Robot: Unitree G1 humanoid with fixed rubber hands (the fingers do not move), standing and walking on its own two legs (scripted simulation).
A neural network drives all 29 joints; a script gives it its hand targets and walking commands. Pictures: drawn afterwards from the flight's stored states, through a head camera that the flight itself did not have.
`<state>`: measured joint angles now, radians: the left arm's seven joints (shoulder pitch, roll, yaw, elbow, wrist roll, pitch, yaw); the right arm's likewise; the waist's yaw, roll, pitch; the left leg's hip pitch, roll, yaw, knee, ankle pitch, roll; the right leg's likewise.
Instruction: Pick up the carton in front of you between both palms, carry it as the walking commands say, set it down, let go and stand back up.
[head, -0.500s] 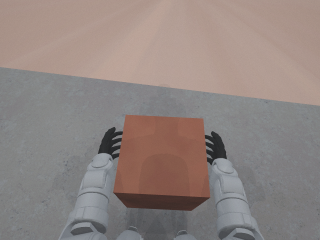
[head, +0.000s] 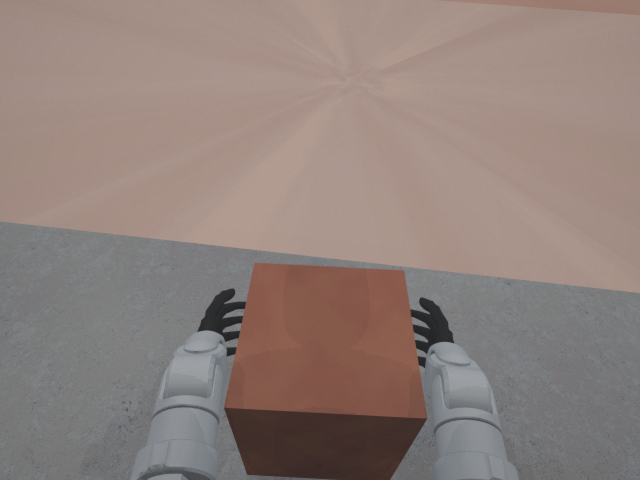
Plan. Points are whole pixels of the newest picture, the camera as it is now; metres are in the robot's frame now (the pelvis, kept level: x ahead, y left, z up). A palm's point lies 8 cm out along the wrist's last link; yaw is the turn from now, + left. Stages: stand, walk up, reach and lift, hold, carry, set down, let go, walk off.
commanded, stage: reach and lift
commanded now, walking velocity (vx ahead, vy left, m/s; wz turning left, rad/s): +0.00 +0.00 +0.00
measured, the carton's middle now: (323, 375) +0.29 +0.00 -0.05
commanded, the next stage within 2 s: hold in 0.82 s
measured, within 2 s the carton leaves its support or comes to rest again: neither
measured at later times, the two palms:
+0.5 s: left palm (211, 333) +0.29 +0.15 +0.04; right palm (440, 344) +0.30 -0.15 +0.04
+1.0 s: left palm (208, 326) +0.29 +0.15 +0.06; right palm (445, 337) +0.29 -0.15 +0.06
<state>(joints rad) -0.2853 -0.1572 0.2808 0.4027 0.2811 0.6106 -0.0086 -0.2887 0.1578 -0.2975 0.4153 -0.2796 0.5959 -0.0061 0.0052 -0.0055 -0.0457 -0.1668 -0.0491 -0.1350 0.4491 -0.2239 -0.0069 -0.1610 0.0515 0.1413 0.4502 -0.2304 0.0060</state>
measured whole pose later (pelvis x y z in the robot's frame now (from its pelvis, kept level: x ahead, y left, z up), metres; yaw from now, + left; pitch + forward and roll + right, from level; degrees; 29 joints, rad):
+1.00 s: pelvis +0.01 +0.00 +0.01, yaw +0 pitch -7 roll +0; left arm -0.24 -0.15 0.21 0.21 0.26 0.75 -0.01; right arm -0.25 0.15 -0.22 0.22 -0.26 0.74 0.00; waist 0.00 0.00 0.00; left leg -0.03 -0.04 -0.13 0.33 -0.18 0.00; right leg -0.02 0.04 0.13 0.33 -0.19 0.00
